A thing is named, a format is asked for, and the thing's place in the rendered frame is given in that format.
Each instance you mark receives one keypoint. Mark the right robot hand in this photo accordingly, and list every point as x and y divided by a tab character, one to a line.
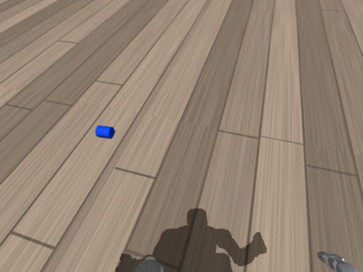
336	262

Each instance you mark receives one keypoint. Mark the can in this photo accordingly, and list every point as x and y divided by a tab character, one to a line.
104	131

